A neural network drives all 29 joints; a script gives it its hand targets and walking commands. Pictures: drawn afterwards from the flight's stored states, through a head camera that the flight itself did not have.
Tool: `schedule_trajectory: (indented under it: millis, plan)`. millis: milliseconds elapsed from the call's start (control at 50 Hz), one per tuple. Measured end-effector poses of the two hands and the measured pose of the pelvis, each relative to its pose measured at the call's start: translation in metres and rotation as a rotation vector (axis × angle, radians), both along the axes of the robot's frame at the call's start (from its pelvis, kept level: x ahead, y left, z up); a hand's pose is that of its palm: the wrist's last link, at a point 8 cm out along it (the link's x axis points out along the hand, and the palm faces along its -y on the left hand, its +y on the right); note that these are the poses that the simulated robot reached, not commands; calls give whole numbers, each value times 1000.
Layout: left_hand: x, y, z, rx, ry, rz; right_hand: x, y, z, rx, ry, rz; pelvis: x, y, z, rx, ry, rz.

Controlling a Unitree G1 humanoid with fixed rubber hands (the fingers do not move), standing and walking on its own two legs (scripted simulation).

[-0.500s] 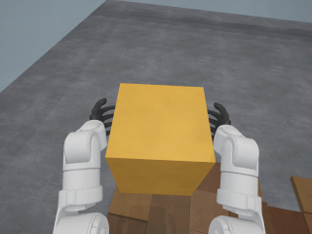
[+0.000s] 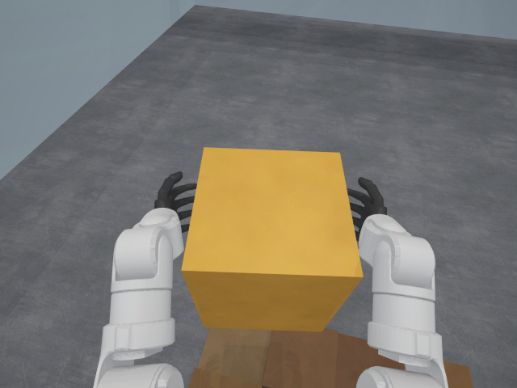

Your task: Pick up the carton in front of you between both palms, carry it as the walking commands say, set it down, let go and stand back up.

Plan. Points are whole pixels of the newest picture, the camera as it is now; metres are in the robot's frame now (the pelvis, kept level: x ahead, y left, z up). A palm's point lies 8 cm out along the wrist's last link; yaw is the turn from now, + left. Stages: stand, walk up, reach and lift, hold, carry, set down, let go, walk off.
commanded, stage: carry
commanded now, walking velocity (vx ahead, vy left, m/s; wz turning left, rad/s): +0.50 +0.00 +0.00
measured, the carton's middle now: (267, 246) +0.33 +0.01 +0.03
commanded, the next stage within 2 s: none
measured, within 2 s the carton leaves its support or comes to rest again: neither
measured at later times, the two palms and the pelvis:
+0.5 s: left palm (208, 100) +0.63 +0.15 +0.11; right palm (353, 116) +0.60 -0.15 +0.11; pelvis +0.29 +0.03 +0.02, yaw -1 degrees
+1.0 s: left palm (210, 37) +0.94 +0.20 +0.12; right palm (318, 41) +0.96 -0.10 +0.11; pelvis +0.62 +0.02 -0.01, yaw +0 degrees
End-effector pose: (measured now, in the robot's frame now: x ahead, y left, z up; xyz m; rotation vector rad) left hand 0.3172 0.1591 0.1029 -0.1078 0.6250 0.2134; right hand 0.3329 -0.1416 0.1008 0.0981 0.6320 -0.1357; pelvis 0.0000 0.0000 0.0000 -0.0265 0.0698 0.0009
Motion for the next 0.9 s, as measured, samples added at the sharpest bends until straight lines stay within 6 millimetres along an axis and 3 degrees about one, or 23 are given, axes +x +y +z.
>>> schedule_trajectory:
  millis: [120, 240, 320, 420, 500, 580, 660, 720, 820, 900]
  plan:
    - [56, 17, 11, -14, 14, 54, 70, 17, 12, 21, 15, 23, 63, -4, 18, 27, 13, 13]
    - [141, 23, 31, -11, -49, 27, 146, 22, 30, -12, -49, 2, 137, 7, 19, 32, 23, 18]
    - [203, 27, 25, -15, -54, -10, 196, 25, 27, -32, -53, -21, 193, 21, 7, 55, 16, 11]
    - [262, 11, 9, -40, 35, -78, 231, 11, 10, -12, 38, -93, 244, 31, 15, 36, 23, -8]
    - [311, -8, 9, -52, 31, -109, 265, -7, 13, -13, 33, -149, 286, 32, 23, 19, 35, -18]
    - [363, -19, 18, -30, -18, -107, 316, -21, 24, -11, -17, -161, 333, 25, 25, 17, 38, -26]
    - [416, -22, 26, 3, -75, -75, 384, -25, 30, -2, -76, -115, 395, 13, 12, -8, 20, -31]
    - [446, -16, 22, 5, -44, -51, 430, -16, 25, -11, -47, -55, 430, 6, 12, -26, 33, -26]
    - [483, 16, 12, -6, 20, 54, 500, 17, 18, 15, 15, 25, 486, -1, 20, 2, 45, -17]
    - [533, 36, 17, -6, -7, 90, 555, 36, 17, 8, -11, 39, 536, 3, 18, -6, 40, -6]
